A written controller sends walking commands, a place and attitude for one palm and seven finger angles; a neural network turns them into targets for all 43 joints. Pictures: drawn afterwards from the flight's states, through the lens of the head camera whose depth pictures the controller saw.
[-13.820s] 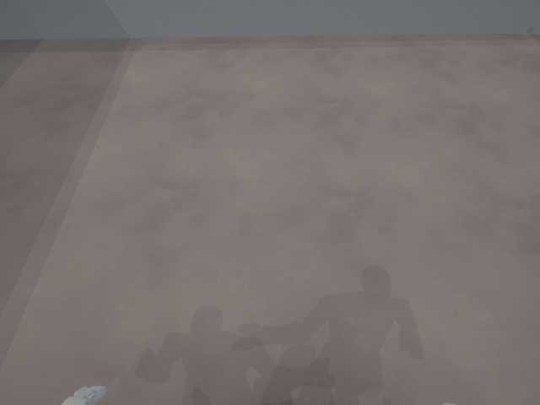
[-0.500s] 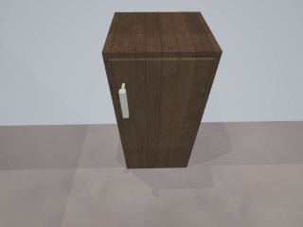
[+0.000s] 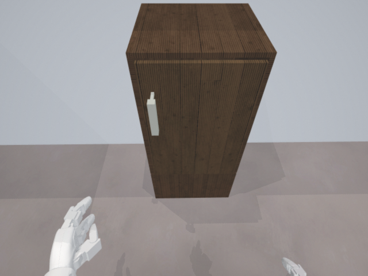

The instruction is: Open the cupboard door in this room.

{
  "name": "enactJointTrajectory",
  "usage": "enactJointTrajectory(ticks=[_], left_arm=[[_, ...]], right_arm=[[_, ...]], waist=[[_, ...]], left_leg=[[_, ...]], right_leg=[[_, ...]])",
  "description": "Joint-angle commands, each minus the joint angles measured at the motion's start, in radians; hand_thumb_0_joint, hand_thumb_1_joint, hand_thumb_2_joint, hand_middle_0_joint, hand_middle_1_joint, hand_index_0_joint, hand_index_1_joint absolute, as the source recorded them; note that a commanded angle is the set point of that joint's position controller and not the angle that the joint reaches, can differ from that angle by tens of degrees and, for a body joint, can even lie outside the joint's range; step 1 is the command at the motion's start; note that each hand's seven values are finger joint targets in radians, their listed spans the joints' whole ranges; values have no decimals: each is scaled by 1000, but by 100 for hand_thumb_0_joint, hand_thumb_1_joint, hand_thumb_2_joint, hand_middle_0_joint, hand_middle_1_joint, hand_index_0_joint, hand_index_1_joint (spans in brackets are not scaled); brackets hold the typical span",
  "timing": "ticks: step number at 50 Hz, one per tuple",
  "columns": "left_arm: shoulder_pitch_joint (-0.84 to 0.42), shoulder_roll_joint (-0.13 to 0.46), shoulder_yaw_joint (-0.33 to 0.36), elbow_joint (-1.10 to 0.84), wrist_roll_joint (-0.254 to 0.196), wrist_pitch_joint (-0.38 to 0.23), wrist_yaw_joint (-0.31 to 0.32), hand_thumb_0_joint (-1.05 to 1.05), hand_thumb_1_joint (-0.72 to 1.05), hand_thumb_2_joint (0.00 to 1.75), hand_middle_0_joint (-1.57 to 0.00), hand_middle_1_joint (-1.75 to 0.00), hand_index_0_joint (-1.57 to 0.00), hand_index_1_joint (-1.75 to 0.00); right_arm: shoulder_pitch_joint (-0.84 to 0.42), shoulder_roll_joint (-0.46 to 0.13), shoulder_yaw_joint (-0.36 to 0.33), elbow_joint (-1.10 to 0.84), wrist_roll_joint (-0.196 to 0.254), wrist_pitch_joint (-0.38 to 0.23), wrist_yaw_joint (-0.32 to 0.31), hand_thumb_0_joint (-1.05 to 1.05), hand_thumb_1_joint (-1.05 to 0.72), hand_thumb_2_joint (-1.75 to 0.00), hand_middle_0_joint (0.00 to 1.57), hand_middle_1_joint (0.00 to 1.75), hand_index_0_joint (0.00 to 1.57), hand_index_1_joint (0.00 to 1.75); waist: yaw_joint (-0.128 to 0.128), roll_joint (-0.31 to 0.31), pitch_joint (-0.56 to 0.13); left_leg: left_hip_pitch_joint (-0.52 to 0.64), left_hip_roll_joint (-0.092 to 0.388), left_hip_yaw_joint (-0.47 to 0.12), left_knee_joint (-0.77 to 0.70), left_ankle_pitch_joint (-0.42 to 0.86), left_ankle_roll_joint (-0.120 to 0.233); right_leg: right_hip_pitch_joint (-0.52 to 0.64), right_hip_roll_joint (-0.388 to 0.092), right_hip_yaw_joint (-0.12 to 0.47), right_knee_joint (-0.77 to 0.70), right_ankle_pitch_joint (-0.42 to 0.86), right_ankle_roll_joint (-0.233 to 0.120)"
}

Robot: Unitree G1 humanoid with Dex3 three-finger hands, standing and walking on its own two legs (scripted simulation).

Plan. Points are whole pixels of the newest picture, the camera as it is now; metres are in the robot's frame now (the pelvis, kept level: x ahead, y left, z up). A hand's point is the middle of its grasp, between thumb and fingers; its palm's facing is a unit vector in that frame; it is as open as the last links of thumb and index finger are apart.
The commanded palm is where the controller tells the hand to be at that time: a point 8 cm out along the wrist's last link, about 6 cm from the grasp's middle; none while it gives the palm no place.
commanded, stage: raise the hand with hooked fingers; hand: left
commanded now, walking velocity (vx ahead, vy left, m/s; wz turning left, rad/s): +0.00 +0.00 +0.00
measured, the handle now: (153, 114) +0.61 +0.13 -0.03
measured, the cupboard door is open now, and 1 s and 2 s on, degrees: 0 0 0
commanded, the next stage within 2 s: move the hooked fingers beside the handle in 1.92 s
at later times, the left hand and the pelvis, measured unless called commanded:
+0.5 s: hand (97, 247) +0.19 +0.20 -0.04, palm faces +0.01 -1.00 -0.06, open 10.1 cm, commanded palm +0.17 +0.26 -0.04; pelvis -0.04 -0.03 -0.09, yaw -1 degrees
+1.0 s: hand (77, 230) +0.23 +0.25 -0.03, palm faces +0.05 -1.00 -0.06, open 13.0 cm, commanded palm +0.21 +0.30 -0.03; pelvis -0.03 +0.01 -0.07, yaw -1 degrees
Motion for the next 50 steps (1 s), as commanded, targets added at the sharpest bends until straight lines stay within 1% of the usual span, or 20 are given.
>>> enactJointTrajectory(ticks=[1,3,4,5,7,9,12,14,15,18,23,24,26,29,32,36,38,41,48,50], left_arm=[[173,18,98,51,-83,-335,-213,0,67,80,-22,-45,-22,-45],[132,64,114,-3,-116,-493,-355,0,62,78,-22,-48,-22,-48],[153,117,170,20,-131,-495,-394,0,60,77,-22,-50,-22,-50],[129,126,168,-53,-158,-471,-418,0,57,76,-22,-51,-22,-51],[61,157,201,-143,-205,-385,-425,0,53,74,-23,-54,-23,-54],[-65,224,243,-279,-214,-341,-391,0,48,72,-23,-57,-23,-57],[-177,236,222,-462,-179,-365,-326,0,41,69,-24,-62,-24,-62],[-270,254,191,-519,-158,-396,-311,0,36,67,-24,-64,-24,-64],[-266,249,182,-497,-156,-401,-319,0,34,66,-24,-66,-24,-66],[-221,250,192,-347,-179,-368,-374,0,27,63,-25,-70,-25,-70],[-166,313,292,-201,-230,-228,-432,0,15,58,-25,-78,-25,-78],[-151,321,316,-186,-241,-214,-431,0,13,57,-25,-80,-25,-80],[-155,322,338,-219,-243,-222,-412,0,8,55,-26,-82,-26,-82],[-150,298,341,-175,-242,-258,-385,0,1,52,-26,-87,-26,-87],[-182,275,295,-179,-222,-308,-379,0,-6,49,-27,-92,-27,-92],[-200,289,291,-162,-214,-328,-386,0,-15,45,-27,-98,-27,-98],[-222,304,296,-193,-213,-337,-384,0,-20,43,-28,-100,-28,-100],[-239,313,300,-221,-213,-338,-377,0,-27,40,-28,-105,-28,-105],[-298,322,292,-195,-200,-303,-381,0,-43,33,-29,-115,-29,-115],[-327,334,299,-163,-200,-281,-395,0,-48,31,-30,-118,-30,-118]], right_arm=[[-140,-153,-77,-242,-25,-56,33,0,-90,-90,20,30,20,30],[-169,-155,-85,-300,-22,-65,61,0,-90,-90,20,30,20,30],[-155,-161,-93,-331,-15,-58,68,0,-90,-90,20,30,20,30],[-177,-173,-90,-383,-9,-51,66,0,-90,-90,20,30,20,30],[-176,-175,-84,-444,8,-33,46,0,-90,-90,20,30,20,30],[-160,-163,-74,-458,10,-16,22,0,-90,-90,20,30,20,30],[-103,-141,-60,-431,6,-8,-5,0,-90,-90,20,30,20,30],[-95,-144,-46,-403,-3,-16,-24,0,-90,-90,20,30,20,30],[-88,-143,-43,-381,-4,-22,-30,0,-90,-90,20,30,20,30],[-93,-152,-31,-340,5,-34,-40,0,-90,-90,20,30,20,30],[-107,-156,-25,-347,22,-27,-43,0,-90,-90,20,30,20,30],[-113,-153,-23,-352,21,-27,-42,0,-90,-90,20,30,20,30],[-103,-145,-27,-345,18,-26,-34,0,-90,-90,20,30,20,30],[-98,-143,-33,-333,11,-24,-26,0,-90,-90,20,30,20,30],[-78,-159,-39,-324,11,-28,-18,0,-90,-90,20,30,20,30],[-59,-178,-43,-330,11,-26,-19,0,-90,-90,20,30,20,30],[-54,-187,-43,-336,12,-26,-20,0,-90,-90,20,30,20,30],[-49,-190,-39,-342,9,-22,-19,0,-90,-90,20,30,20,30],[-44,-202,-29,-355,10,-1,-14,0,-90,-90,20,30,20,30],[-38,-206,-26,-360,11,8,-16,0,-90,-90,20,30,20,30]], waist=[[77,-220,-97],[91,-62,-180],[112,-3,-212],[113,16,-269],[96,-28,-317],[65,-9,-310],[17,66,-305],[-20,68,-297],[-24,91,-302],[-28,64,-269],[32,11,-323],[49,-1,-342],[56,18,-373],[49,-39,-323],[26,4,-295],[19,15,-302],[25,59,-317],[25,103,-343],[15,135,-327],[8,117,-314]], left_leg=[[-201,24,-53,207,112,-40],[-295,15,-40,325,84,-46],[-307,15,-33,350,84,-42],[-318,10,-22,361,45,-35],[-352,4,-18,375,-22,-19],[-409,10,-21,415,-73,-10],[-381,36,-37,455,-45,7],[-397,46,-50,489,-46,14],[-391,50,-54,494,-43,12],[-436,50,-64,495,-67,9],[-457,44,-63,460,-50,6],[-452,44,-69,455,-23,6],[-423,44,-65,434,17,4],[-432,45,-70,418,20,2],[-380,45,-70,386,6,5],[-337,45,-77,354,-16,7],[-302,47,-82,335,-16,5],[-247,50,-97,312,-1,-3],[-196,58,-126,279,-3,-19],[-200,59,-130,276,-7,-20]], right_leg=[[-354,63,-50,189,123,-32],[-427,55,-6,304,114,-44],[-428,54,18,334,111,-52],[-422,51,31,338,74,-47],[-400,55,62,306,8,-30],[-415,54,114,270,-93,-17],[-432,53,142,244,-69,-15],[-476,60,142,259,-70,-17],[-487,61,138,262,-61,-18],[-486,60,134,247,-89,-11],[-365,34,172,198,-101,6],[-338,34,172,208,-55,9],[-316,28,153,224,29,12],[-349,40,123,239,42,11],[-422,55,76,253,-2,-5],[-462,68,32,268,-29,-16],[-471,70,15,277,-22,-22],[-480,75,-7,291,1,-29],[-505,80,-30,292,10,-33],[-507,83,-32,288,12,-33]])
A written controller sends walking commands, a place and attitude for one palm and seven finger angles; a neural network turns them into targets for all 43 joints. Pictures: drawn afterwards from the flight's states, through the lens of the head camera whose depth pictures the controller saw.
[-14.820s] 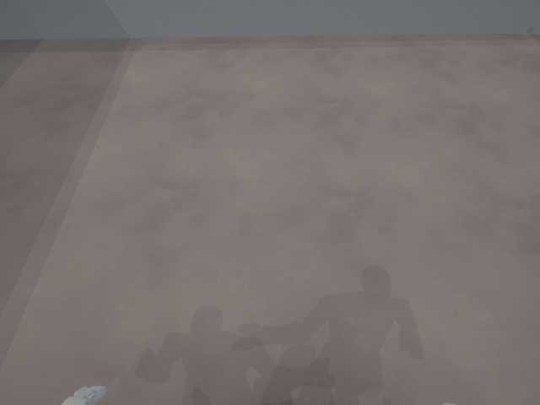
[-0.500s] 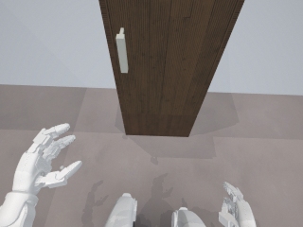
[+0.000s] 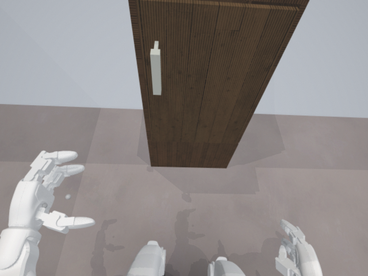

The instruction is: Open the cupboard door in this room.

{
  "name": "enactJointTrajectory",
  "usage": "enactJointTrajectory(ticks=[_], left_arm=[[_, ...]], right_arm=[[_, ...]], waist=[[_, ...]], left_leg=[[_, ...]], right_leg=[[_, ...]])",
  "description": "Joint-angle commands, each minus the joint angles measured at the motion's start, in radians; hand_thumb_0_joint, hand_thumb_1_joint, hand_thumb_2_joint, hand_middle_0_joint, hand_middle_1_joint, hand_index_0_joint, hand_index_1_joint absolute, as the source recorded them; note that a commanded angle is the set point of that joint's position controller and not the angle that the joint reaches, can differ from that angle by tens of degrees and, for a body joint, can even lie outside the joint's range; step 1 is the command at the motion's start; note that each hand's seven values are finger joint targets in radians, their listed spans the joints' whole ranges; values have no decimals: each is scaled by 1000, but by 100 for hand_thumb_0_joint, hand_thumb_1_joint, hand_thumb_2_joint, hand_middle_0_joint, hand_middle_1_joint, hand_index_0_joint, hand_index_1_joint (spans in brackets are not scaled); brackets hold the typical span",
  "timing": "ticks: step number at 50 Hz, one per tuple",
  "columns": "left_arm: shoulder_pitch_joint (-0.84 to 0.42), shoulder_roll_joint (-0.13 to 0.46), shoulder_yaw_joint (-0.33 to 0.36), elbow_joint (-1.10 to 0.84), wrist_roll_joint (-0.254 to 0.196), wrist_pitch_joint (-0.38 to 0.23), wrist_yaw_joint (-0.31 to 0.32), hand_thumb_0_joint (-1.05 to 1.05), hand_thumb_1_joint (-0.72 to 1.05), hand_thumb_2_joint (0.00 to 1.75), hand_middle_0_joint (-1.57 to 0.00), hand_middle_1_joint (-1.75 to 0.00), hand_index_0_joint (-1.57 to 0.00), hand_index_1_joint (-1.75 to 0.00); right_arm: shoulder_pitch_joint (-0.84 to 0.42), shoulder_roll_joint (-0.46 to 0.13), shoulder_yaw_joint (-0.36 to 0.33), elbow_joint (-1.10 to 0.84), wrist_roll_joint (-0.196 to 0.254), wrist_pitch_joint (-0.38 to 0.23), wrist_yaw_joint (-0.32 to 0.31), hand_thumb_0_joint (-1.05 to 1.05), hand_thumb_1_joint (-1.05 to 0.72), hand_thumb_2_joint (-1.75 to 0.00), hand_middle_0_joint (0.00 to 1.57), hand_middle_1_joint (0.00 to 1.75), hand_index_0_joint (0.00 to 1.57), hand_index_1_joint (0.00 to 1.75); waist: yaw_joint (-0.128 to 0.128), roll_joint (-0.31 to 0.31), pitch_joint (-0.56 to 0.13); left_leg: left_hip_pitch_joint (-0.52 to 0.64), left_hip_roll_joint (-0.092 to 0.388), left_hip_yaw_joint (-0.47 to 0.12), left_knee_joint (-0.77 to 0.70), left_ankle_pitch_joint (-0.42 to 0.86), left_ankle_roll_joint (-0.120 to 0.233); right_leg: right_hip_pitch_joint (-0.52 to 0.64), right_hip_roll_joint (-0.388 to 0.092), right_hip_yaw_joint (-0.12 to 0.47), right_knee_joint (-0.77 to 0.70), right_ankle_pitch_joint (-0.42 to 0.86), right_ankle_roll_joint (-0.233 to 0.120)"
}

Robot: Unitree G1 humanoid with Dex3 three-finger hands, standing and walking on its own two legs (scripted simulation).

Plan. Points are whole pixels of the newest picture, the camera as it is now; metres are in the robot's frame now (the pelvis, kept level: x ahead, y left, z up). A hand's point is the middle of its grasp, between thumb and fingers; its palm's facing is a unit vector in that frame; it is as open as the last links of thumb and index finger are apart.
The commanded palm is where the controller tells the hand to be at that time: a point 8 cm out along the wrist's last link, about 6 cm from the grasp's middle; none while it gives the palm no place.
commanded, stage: raise the hand with hooked fingers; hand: left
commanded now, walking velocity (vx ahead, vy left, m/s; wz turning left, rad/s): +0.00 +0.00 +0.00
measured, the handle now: (156, 68) +0.64 +0.13 +0.04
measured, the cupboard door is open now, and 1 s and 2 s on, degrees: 0 0 0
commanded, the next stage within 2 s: move the hooked fingers beside the handle in 0.92 s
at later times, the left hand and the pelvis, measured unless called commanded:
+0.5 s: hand (57, 173) +0.29 +0.28 +0.05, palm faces +0.06 -1.00 -0.06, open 13.9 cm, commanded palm +0.26 +0.32 +0.05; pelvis +0.00 +0.00 +0.01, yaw +0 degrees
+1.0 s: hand (67, 173) +0.29 +0.26 +0.05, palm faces +0.08 -1.00 -0.05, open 13.9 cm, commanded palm +0.27 +0.30 +0.05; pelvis +0.01 -0.02 +0.01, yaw +0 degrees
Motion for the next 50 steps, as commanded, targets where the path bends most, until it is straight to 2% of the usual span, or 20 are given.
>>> enactJointTrajectory(ticks=[1,5,6,7,12,15,18,21,22,24,25,29,34,36,38,43,44,48,49,50], left_arm=[[-142,187,89,-155,-25,-35,-19,0,-50,30,-30,-120,-30,-120],[-206,214,104,-162,-26,-24,-38,0,-50,30,-30,-120,-30,-120],[-199,222,116,-139,-29,-21,-41,0,-50,30,-30,-120,-30,-120],[-206,220,111,-134,-27,-22,-44,0,-50,30,-30,-120,-30,-120],[-268,251,139,-62,-34,-9,-70,0,-50,30,-30,-120,-30,-120],[-311,280,151,-64,-36,-11,-85,0,-50,30,-30,-120,-30,-120],[-323,297,167,-30,-43,-7,-95,0,-50,30,-30,-120,-30,-120],[-353,331,196,-5,-46,-10,-103,0,-50,30,-30,-120,-30,-120],[-338,305,176,14,-47,-7,-107,0,-50,30,-30,-120,-30,-120],[-311,294,172,25,-59,-4,-116,0,-50,30,-30,-120,-30,-120],[-309,298,177,14,-59,-6,-116,0,-50,30,-30,-120,-30,-120],[-310,312,185,18,-53,-11,-103,0,-50,30,-30,-120,-30,-120],[-326,325,206,-3,-57,-35,-88,0,-50,30,-30,-120,-30,-120],[-318,309,196,9,-56,-38,-91,0,-50,30,-30,-120,-30,-120],[-326,312,189,-4,-50,-41,-91,0,-50,30,-30,-120,-30,-120],[-329,309,185,21,-52,-23,-95,0,-50,30,-30,-120,-30,-120],[-331,317,195,22,-55,-23,-95,0,-50,30,-30,-120,-30,-120],[-338,302,183,20,-54,-28,-95,0,-50,30,-30,-120,-30,-120],[-346,305,182,13,-55,-32,-98,0,-50,30,-30,-120,-30,-120],[-344,301,180,21,-52,-30,-99,0,-50,30,-30,-120,-30,-120]], right_arm=[[13,-165,-54,-139,4,-29,-11,0,-90,-90,20,30,20,30],[13,-165,-50,-144,4,-27,-13,0,-90,-90,20,30,20,30],[16,-166,-48,-143,4,-26,-13,0,-90,-90,20,30,20,30],[14,-166,-48,-143,5,-25,-14,0,-90,-90,20,30,20,30],[20,-170,-45,-136,7,-16,-18,0,-90,-90,20,30,20,30],[22,-173,-45,-135,8,-15,-18,0,-90,-90,20,30,20,30],[29,-175,-45,-131,10,-12,-20,0,-90,-90,20,30,20,30],[34,-178,-44,-127,10,-8,-20,0,-90,-90,20,30,20,30],[34,-175,-45,-129,13,-7,-20,0,-90,-90,20,30,20,30],[40,-177,-47,-134,14,-7,-18,0,-90,-90,20,30,20,30],[39,-176,-49,-134,14,-8,-17,0,-90,-90,20,30,20,30],[45,-178,-51,-134,12,-3,-12,0,-90,-90,20,30,20,30],[48,-172,-52,-125,8,-2,-12,0,-90,-90,20,30,20,30],[43,-168,-53,-121,11,0,-10,0,-90,-90,20,30,20,30],[41,-168,-52,-121,13,0,-10,0,-90,-90,20,30,20,30],[33,-166,-47,-126,15,6,-12,0,-90,-90,20,30,20,30],[37,-166,-48,-126,14,6,-15,0,-90,-90,20,30,20,30],[32,-164,-47,-125,16,4,-17,0,-90,-90,20,30,20,30],[34,-164,-46,-125,14,2,-17,0,-90,-90,20,30,20,30],[33,-163,-44,-124,14,4,-17,0,-90,-90,20,30,20,30]], waist=[[-9,102,-230],[-4,133,-266],[-1,108,-263],[-2,119,-258],[-7,91,-244],[-4,132,-270],[-5,104,-268],[-1,114,-277],[-4,103,-259],[2,79,-268],[4,89,-284],[1,81,-259],[0,81,-294],[-6,68,-289],[-4,100,-293],[-9,85,-261],[-10,62,-265],[-12,64,-273],[-10,85,-280],[-14,72,-272]], left_leg=[[345,2,-93,-240,145,-32],[401,4,-107,-247,189,-43],[394,4,-106,-250,183,-42],[399,6,-107,-250,192,-43],[372,1,-94,-241,188,-37],[396,1,-92,-241,204,-39],[383,-1,-85,-242,197,-31],[375,-3,-79,-239,209,-29],[371,-3,-75,-242,196,-28],[358,-6,-70,-236,213,-23],[362,-7,-62,-229,229,-21],[332,-7,-57,-222,222,-17],[315,-11,-38,-194,255,-11],[309,-11,-33,-190,251,-10],[325,-9,-37,-199,253,-12],[295,-13,-34,-202,212,-8],[289,-12,-32,-193,213,-6],[297,-13,-31,-193,219,-6],[300,-14,-32,-186,226,-6],[303,-12,-33,-191,228,-6]], right_leg=[[-10,38,1,-145,135,-31],[-12,38,-2,-142,152,-36],[0,39,-1,-149,150,-35],[-5,39,-2,-148,153,-36],[9,40,4,-160,158,-35],[7,40,10,-161,160,-38],[24,40,14,-172,160,-35],[38,39,19,-172,168,-37],[32,40,19,-179,161,-35],[60,42,23,-181,177,-37],[64,39,27,-181,193,-33],[62,41,32,-178,191,-33],[98,38,49,-171,239,-28],[103,35,56,-176,247,-22],[94,34,50,-174,240,-26],[98,34,59,-190,214,-22],[104,37,63,-188,217,-23],[104,33,63,-189,226,-19],[102,35,65,-182,231,-23],[98,35,61,-183,237,-22]])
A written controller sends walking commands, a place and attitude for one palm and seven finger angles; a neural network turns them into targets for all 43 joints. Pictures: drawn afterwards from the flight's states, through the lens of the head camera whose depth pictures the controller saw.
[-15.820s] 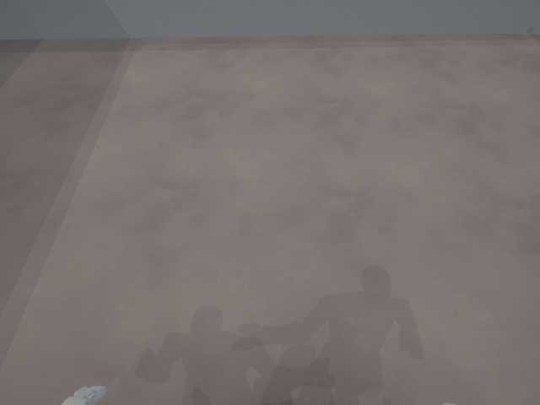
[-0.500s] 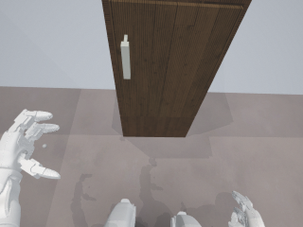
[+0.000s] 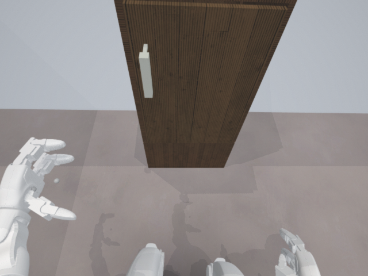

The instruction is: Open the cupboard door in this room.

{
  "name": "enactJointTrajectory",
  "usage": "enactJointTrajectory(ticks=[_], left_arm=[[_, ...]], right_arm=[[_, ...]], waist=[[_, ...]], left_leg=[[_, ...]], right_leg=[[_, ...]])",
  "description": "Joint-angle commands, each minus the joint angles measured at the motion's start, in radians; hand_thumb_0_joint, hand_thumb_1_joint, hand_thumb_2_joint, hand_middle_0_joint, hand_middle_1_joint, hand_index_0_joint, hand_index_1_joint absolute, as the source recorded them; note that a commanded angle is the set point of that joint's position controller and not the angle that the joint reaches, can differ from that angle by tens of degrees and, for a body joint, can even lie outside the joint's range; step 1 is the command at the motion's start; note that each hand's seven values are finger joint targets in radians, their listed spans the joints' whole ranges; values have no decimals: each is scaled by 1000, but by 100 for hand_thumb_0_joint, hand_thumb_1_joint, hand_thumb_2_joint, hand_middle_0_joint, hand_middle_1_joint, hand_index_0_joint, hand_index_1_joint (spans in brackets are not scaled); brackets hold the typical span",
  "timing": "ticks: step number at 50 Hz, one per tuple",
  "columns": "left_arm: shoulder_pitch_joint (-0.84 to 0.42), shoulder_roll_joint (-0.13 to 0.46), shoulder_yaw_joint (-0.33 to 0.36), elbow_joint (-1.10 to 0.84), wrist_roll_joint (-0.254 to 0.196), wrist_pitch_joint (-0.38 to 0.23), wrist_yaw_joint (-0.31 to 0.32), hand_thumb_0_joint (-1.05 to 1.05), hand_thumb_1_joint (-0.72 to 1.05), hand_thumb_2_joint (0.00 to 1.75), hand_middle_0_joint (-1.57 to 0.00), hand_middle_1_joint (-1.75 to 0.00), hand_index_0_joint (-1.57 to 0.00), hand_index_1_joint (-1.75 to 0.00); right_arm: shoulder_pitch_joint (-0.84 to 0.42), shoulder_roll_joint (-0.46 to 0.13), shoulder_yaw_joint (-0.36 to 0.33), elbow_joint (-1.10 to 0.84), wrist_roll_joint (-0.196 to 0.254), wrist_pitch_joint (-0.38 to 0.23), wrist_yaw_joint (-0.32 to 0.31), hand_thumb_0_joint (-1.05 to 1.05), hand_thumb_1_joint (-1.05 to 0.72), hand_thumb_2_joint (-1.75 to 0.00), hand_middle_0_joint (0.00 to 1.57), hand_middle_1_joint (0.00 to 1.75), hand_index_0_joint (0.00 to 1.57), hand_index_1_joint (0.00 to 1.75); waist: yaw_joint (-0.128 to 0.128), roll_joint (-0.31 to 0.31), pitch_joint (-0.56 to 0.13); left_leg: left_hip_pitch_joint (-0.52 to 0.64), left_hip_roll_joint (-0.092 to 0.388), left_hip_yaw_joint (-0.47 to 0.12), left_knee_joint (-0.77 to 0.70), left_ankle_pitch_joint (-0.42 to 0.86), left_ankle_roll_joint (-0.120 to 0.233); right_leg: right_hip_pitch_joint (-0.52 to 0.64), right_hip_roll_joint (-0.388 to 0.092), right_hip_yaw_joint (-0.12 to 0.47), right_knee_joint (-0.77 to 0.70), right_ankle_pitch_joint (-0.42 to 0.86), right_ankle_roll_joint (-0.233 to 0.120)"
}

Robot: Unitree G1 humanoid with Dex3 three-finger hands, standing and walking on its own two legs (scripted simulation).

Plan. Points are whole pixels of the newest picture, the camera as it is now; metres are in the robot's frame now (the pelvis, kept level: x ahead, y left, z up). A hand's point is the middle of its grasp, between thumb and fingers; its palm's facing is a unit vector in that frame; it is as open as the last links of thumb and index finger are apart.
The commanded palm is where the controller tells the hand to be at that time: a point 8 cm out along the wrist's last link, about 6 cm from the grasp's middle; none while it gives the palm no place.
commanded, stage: move the hooked fingers beside the handle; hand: left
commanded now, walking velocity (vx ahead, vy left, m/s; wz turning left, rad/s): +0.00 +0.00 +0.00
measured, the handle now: (147, 71) +0.63 +0.15 +0.04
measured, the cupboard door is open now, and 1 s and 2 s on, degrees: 0 0 0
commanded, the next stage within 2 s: none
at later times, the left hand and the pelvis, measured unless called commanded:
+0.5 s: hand (82, 145) +0.37 +0.25 +0.04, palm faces +0.06 -1.00 -0.03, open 14.0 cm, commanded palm +0.35 +0.29 +0.04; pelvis +0.00 +0.00 +0.00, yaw -1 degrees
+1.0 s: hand (106, 114) +0.46 +0.22 +0.04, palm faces +0.07 -1.00 -0.03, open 14.0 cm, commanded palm +0.45 +0.26 +0.04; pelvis +0.00 +0.00 -0.01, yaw -2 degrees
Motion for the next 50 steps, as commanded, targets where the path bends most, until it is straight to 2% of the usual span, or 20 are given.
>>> enactJointTrajectory(ticks=[1,3,5,7,11,14,17,20,22,25,27,30,32,36,39,40,44,46,48,50], left_arm=[[-157,233,83,-188,-30,-72,-1,0,-50,30,-30,-120,-30,-120],[-257,221,55,-153,-20,-69,-1,0,-50,30,-30,-120,-30,-120],[-351,229,48,-143,-11,-76,0,0,-50,30,-30,-120,-30,-120],[-361,213,26,-146,-3,-75,1,0,-50,30,-30,-120,-30,-120],[-421,225,15,-102,24,-55,23,0,-50,30,-30,-120,-30,-120],[-436,263,54,-67,35,-44,54,0,-50,30,-30,-120,-30,-120],[-451,254,49,-48,52,-41,85,0,-50,30,-30,-120,-30,-120],[-487,236,32,-10,65,-46,106,0,-50,30,-30,-120,-30,-120],[-537,223,9,9,78,-53,114,0,-50,30,-30,-120,-30,-120],[-618,226,4,59,93,-66,126,0,-50,30,-30,-120,-30,-120],[-679,221,-12,78,103,-76,134,0,-50,30,-30,-120,-30,-120],[-761,245,-1,125,118,-91,150,0,-50,30,-30,-120,-30,-120],[-766,275,27,163,127,-97,162,0,-50,30,-30,-120,-30,-120],[-830,255,5,223,146,-109,179,0,-50,30,-30,-120,-30,-120],[-876,318,48,290,161,-111,190,0,-50,30,-30,-120,-30,-120],[-916,291,22,299,163,-114,188,0,-50,30,-30,-120,-30,-120],[-1014,310,23,368,181,-130,190,0,-50,30,-30,-120,-30,-120],[-1049,322,27,388,190,-139,194,0,-50,30,-30,-120,-30,-120],[-1083,288,-4,395,195,-145,195,0,-50,30,-30,-120,-30,-120],[-1098,333,30,442,198,-141,200,0,-50,30,-30,-120,-30,-120]], right_arm=[[7,-157,-64,-126,0,-45,-12,0,-90,-90,20,30,20,30],[8,-160,-61,-113,0,-44,-18,0,-90,-90,20,30,20,30],[13,-163,-61,-98,-1,-47,-26,0,-90,-90,20,30,20,30],[14,-162,-61,-98,-2,-53,-26,0,-90,-90,20,30,20,30],[28,-164,-63,-84,-3,-42,-24,0,-90,-90,20,30,20,30],[38,-168,-64,-85,-5,-28,-21,0,-90,-90,20,30,20,30],[44,-160,-64,-85,-7,-11,-11,0,-90,-90,20,30,20,30],[59,-159,-65,-81,-9,4,-3,0,-90,-90,20,30,20,30],[68,-161,-66,-74,-9,15,-1,0,-90,-90,20,30,20,30],[88,-167,-71,-56,-10,29,-2,0,-90,-90,20,30,20,30],[97,-167,-71,-47,-11,36,0,0,-90,-90,20,30,20,30],[113,-172,-72,-30,-15,52,1,0,-90,-90,20,30,20,30],[122,-173,-72,-25,-18,64,4,0,-90,-90,20,30,20,30],[142,-171,-73,-15,-22,86,12,0,-90,-90,20,30,20,30],[160,-177,-71,-8,-26,106,13,0,-90,-90,20,30,20,30],[159,-171,-66,-6,-26,111,16,0,-90,-90,20,30,20,30],[183,-174,-67,3,-31,132,20,0,-90,-90,20,30,20,30],[191,-177,-68,8,-34,142,22,0,-90,-90,20,30,20,30],[197,-173,-69,14,-36,148,27,0,-90,-90,20,30,20,30],[210,-181,-68,20,-38,158,27,0,-90,-90,20,30,20,30]], waist=[[-4,64,-274],[-32,46,-245],[-39,59,-262],[-27,100,-298],[-33,81,-312],[-18,67,-331],[-13,93,-341],[-28,56,-337],[-39,82,-330],[-55,52,-337],[-59,82,-351],[-68,72,-369],[-58,78,-385],[-69,85,-404],[-72,62,-409],[-83,76,-410],[-102,80,-395],[-105,96,-430],[-117,123,-445],[-119,91,-449]], left_leg=[[267,-27,-28,-155,219,13],[240,-25,-29,-142,176,16],[248,-22,-32,-132,171,16],[288,-23,-38,-142,190,12],[294,-19,-40,-142,212,12],[294,-17,-43,-146,227,10],[312,-15,-39,-156,252,3],[294,-14,-36,-149,269,7],[299,-13,-36,-149,264,4],[302,-9,-42,-142,254,5],[320,-9,-47,-142,255,2],[321,-7,-50,-131,262,4],[323,-7,-49,-131,268,2],[339,-5,-52,-122,297,1],[293,-6,-45,-104,290,6],[291,-8,-41,-101,289,8],[288,-4,-51,-87,288,9],[300,-3,-50,-80,294,8],[331,-1,-54,-73,316,6],[297,-1,-53,-62,317,10]], right_leg=[[80,18,62,-157,231,-1],[41,17,67,-158,192,3],[25,17,71,-151,181,-1],[27,13,64,-147,190,-6],[20,13,61,-142,214,-3],[31,15,57,-136,222,-6],[37,14,52,-136,244,-6],[43,17,52,-133,269,-2],[20,15,51,-132,260,-3],[-5,16,52,-130,246,-2],[-21,15,49,-126,238,-4],[-34,16,53,-121,243,-3],[-25,16,54,-119,246,-5],[-44,18,50,-111,264,-4],[-27,21,58,-101,275,-3],[-32,20,61,-103,282,1],[-72,25,58,-91,271,-2],[-81,24,61,-88,272,0],[-108,25,58,-85,279,-1],[-95,27,61,-81,290,2]])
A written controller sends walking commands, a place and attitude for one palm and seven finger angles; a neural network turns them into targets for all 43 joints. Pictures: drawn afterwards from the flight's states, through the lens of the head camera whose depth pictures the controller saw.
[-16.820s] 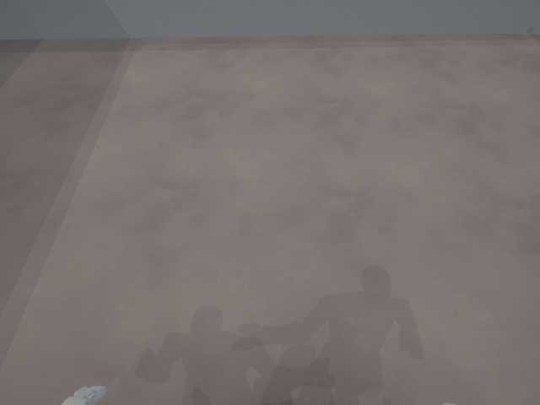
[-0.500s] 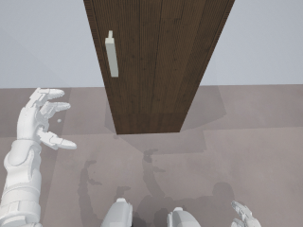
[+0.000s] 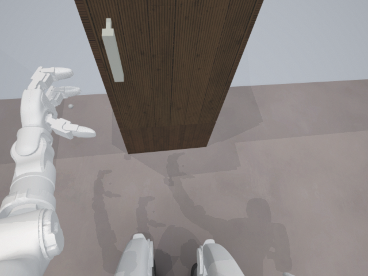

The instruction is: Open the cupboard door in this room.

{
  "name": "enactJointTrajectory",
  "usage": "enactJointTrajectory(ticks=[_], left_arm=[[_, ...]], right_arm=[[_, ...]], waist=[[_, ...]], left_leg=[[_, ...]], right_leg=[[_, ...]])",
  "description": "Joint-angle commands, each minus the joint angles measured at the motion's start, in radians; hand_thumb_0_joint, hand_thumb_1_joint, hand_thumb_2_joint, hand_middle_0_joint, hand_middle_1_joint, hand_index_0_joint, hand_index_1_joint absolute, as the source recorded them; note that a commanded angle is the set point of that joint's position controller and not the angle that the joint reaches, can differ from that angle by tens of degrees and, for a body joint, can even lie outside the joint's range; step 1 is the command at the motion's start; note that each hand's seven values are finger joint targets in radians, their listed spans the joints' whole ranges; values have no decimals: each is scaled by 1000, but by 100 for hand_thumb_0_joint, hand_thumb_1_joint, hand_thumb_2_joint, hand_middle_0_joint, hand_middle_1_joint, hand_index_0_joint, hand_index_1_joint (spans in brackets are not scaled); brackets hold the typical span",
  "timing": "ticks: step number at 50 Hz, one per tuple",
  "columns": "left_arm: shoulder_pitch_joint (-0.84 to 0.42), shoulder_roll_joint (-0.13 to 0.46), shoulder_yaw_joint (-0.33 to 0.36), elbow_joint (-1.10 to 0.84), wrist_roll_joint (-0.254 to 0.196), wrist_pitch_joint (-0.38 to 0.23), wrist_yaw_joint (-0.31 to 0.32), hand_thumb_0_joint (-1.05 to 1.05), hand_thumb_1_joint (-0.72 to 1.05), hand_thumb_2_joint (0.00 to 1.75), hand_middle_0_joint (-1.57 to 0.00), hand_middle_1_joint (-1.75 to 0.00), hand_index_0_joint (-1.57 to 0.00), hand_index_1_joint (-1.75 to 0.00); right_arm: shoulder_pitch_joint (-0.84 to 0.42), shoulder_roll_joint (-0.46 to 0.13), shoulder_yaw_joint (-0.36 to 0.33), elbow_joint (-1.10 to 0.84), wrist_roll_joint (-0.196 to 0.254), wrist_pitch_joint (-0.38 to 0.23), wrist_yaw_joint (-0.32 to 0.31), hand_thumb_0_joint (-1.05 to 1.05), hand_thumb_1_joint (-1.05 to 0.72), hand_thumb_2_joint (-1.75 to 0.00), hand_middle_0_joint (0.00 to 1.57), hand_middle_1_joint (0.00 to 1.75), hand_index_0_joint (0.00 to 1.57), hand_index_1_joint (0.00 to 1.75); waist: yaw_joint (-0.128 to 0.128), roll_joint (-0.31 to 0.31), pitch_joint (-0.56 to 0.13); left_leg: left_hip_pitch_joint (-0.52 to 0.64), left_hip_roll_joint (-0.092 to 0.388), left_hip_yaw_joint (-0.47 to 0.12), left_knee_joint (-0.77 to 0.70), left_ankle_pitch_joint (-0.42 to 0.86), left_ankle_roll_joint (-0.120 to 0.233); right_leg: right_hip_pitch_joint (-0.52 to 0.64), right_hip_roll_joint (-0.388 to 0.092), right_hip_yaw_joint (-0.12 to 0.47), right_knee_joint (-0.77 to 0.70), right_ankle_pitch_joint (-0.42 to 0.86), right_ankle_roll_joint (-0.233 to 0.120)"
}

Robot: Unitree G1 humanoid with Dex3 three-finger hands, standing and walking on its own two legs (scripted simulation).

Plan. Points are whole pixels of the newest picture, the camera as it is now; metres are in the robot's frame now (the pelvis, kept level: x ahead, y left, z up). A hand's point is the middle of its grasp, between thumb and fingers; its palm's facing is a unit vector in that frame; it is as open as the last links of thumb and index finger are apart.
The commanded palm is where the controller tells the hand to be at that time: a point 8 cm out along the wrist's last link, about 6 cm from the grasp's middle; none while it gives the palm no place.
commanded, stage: move the hooked fingers beside the handle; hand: left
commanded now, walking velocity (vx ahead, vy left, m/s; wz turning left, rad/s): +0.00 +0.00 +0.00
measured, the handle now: (114, 51) +0.62 +0.16 +0.05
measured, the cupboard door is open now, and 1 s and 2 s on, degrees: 0 0 0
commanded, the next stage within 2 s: slide the fingers in behind the handle in 1.42 s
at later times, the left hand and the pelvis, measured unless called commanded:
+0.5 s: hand (88, 77) +0.54 +0.21 +0.05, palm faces +0.11 -0.99 -0.02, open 14.0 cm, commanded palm +0.52 +0.24 +0.05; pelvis +0.00 +0.00 -0.01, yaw -1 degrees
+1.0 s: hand (84, 72) +0.56 +0.23 +0.04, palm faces +0.13 -0.99 -0.02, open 14.0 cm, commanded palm +0.54 +0.24 +0.04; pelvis +0.00 +0.00 -0.02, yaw -2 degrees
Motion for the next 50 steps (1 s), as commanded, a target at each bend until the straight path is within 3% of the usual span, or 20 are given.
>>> enactJointTrajectory(ticks=[1,3,6,11,14,16,24,26,27,29,30,32,35,38,39,41,44,46,49,50], left_arm=[[-414,286,60,-134,-2,-72,9,0,-50,30,-30,-120,-30,-120],[-448,255,34,-119,5,-66,15,0,-50,30,-30,-120,-30,-120],[-498,322,74,-123,18,-72,27,0,-50,30,-30,-120,-30,-120],[-570,327,67,-90,39,-79,42,0,-50,30,-30,-120,-30,-120],[-630,318,48,-45,46,-64,48,0,-50,30,-30,-120,-30,-120],[-636,338,60,-39,55,-58,52,0,-50,30,-30,-120,-30,-120],[-733,377,72,-4,87,-46,79,0,-50,30,-30,-120,-30,-120],[-760,407,81,43,100,-32,86,0,-50,30,-30,-120,-30,-120],[-797,407,65,48,107,-26,91,0,-50,30,-30,-120,-30,-120],[-853,402,55,31,117,-30,97,0,-50,30,-30,-120,-30,-120],[-858,427,73,46,122,-28,102,0,-50,30,-30,-120,-30,-120],[-856,438,69,98,134,-13,106,0,-50,30,-30,-120,-30,-120],[-817,479,99,73,139,-4,99,0,-50,30,-30,-120,-30,-120],[-764,523,134,47,137,7,84,0,-50,30,-30,-120,-30,-120],[-762,482,108,45,131,8,76,0,-50,30,-30,-120,-30,-120],[-778,527,142,3,120,7,71,0,-50,30,-30,-120,-30,-120],[-808,514,139,-59,107,-7,62,0,-50,30,-30,-120,-30,-120],[-820,471,107,-83,104,-15,60,0,-50,30,-30,-120,-30,-120],[-807,392,65,-60,93,-9,58,0,-50,30,-30,-120,-30,-120],[-804,390,64,-52,92,-6,58,0,-50,30,-30,-120,-30,-120]], right_arm=[[136,-185,-62,-63,-7,1,-9,0,-90,-90,20,30,20,30],[139,-179,-59,-64,-9,9,-4,0,-90,-90,20,30,20,30],[156,-186,-59,-60,-14,19,-5,0,-90,-90,20,30,20,30],[175,-187,-55,-50,-22,32,2,0,-90,-90,20,30,20,30],[193,-189,-51,-42,-26,39,4,0,-90,-90,20,30,20,30],[201,-193,-51,-44,-28,44,6,0,-90,-90,20,30,20,30],[241,-197,-43,-40,-42,63,18,0,-90,-90,20,30,20,30],[247,-202,-38,-38,-43,69,19,0,-90,-90,20,30,20,30],[250,-203,-35,-38,-44,69,20,0,-90,-90,20,30,20,30],[262,-204,-35,-37,-49,67,22,0,-90,-90,20,30,20,30],[268,-207,-34,-34,-51,68,23,0,-90,-90,20,30,20,30],[275,-210,-29,-35,-52,69,24,0,-90,-90,20,30,20,30],[283,-214,-25,-52,-56,73,29,0,-90,-90,20,30,20,30],[286,-211,-24,-65,-52,81,32,0,-90,-90,20,30,20,30],[288,-207,-24,-66,-51,82,35,0,-90,-90,20,30,20,30],[292,-213,-28,-61,-48,85,33,0,-90,-90,20,30,20,30],[291,-208,-33,-53,-46,80,32,0,-90,-90,20,30,20,30],[289,-205,-39,-36,-44,78,34,0,-90,-90,20,30,20,30],[294,-203,-43,-18,-46,77,36,0,-90,-90,20,30,20,30],[295,-205,-44,-10,-46,78,36,0,-90,-90,20,30,20,30]], waist=[[-15,90,-444],[-26,101,-442],[-32,111,-490],[-50,141,-503],[-82,123,-471],[-76,162,-505],[-104,180,-537],[-115,160,-499],[-132,158,-490],[-142,209,-513],[-140,199,-531],[-153,192,-498],[-126,222,-566],[-102,205,-586],[-113,209,-583],[-108,200,-592],[-112,222,-623],[-113,271,-626],[-131,259,-590],[-128,262,-577]], left_leg=[[426,-14,-71,-119,325,4],[426,-15,-71,-115,328,6],[425,-13,-68,-96,359,10],[436,-9,-78,-83,376,7],[406,-9,-81,-72,361,13],[424,-8,-80,-68,385,10],[412,-4,-88,-40,421,15],[367,-2,-90,-35,387,16],[350,-1,-90,-33,367,19],[386,0,-100,-26,383,17],[384,2,-102,-20,387,16],[346,3,-102,-15,366,18],[357,2,-96,-7,411,19],[328,3,-83,-6,433,20],[339,3,-85,-5,444,21],[338,7,-86,-8,441,20],[377,8,-88,-9,452,20],[451,12,-100,-17,471,10],[494,14,-113,-27,480,9],[503,16,-116,-31,485,5]], right_leg=[[67,18,41,-137,294,-4],[53,19,40,-138,295,-3],[63,20,48,-127,326,-1],[31,24,43,-119,324,-2],[11,27,42,-120,316,0],[4,27,40,-116,328,-2],[-16,33,39,-100,353,-2],[-26,34,37,-103,327,1],[-34,34,38,-104,312,3],[-74,36,33,-95,305,-3],[-75,37,30,-91,303,-3],[-86,38,29,-93,287,-1],[-53,37,30,-75,330,-4],[15,39,36,-70,381,-1],[1,41,34,-68,389,-2],[26,42,36,-75,396,1],[21,44,38,-75,402,-1],[-25,45,29,-84,381,-5],[-71,46,17,-97,362,-7],[-80,45,13,-101,357,-8]])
